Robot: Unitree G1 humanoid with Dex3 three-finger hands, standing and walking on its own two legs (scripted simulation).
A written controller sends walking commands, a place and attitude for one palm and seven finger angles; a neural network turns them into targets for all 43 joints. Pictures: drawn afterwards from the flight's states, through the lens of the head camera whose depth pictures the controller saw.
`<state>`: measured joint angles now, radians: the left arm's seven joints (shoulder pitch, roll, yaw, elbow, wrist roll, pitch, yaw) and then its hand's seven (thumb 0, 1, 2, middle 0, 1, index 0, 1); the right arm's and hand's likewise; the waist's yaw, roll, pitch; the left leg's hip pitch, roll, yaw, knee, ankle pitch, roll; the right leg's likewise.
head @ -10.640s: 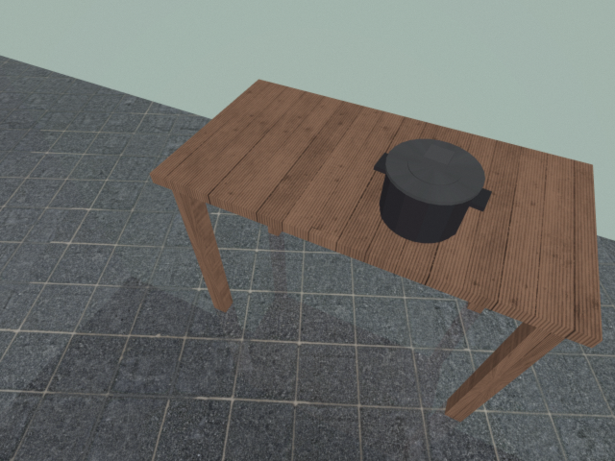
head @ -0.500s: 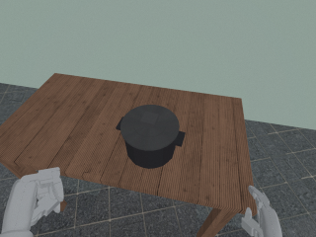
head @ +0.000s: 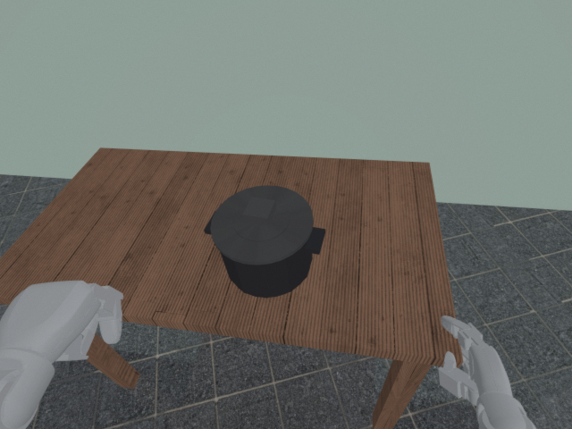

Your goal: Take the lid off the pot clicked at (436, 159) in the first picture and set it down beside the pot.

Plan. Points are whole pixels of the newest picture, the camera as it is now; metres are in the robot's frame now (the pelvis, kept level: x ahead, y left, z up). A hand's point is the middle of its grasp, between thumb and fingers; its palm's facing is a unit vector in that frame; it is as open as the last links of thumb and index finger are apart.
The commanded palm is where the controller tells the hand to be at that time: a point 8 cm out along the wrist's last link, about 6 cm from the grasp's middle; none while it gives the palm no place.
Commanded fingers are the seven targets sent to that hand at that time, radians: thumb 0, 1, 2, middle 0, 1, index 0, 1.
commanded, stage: reach forward and open the fingers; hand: left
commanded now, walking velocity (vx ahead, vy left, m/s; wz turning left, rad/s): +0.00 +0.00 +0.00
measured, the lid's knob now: (260, 211) +0.46 +0.10 +0.04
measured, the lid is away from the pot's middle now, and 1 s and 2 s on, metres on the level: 0.00 0.00 0.00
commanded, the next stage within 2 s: move the open hand above the knob in 0.70 s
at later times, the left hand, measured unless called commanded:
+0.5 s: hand (102, 301) +0.23 +0.26 +0.11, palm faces -0.21 -0.01 -0.98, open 9.0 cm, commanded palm +0.22 +0.25 +0.17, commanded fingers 0.00 -0.28 1.39 -0.83 -0.08 -0.83 -0.08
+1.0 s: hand (147, 267) +0.29 +0.22 +0.11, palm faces -0.28 -0.02 -0.96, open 10.0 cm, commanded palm +0.28 +0.22 +0.18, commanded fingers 0.00 -0.27 1.37 -0.83 -0.08 -0.83 -0.08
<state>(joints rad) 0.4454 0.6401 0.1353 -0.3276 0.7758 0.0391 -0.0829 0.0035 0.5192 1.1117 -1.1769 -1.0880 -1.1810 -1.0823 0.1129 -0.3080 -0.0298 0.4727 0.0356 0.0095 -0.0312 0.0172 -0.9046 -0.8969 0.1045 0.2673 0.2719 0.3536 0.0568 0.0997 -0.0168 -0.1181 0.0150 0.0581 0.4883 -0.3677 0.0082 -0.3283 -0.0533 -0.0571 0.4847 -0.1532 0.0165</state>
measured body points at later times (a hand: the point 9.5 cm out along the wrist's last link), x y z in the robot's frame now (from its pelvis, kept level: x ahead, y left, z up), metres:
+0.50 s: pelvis -0.02 -0.01 +0.01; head -0.01 -0.05 +0.45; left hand +0.24 +0.25 +0.17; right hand +0.24 -0.24 -0.05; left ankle -0.07 +0.11 -0.73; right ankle +0.06 -0.13 -0.73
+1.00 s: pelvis -0.01 +0.00 +0.01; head +0.00 -0.04 +0.45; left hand +0.30 +0.22 +0.16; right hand +0.24 -0.24 -0.05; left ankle -0.07 +0.11 -0.73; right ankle +0.06 -0.13 -0.73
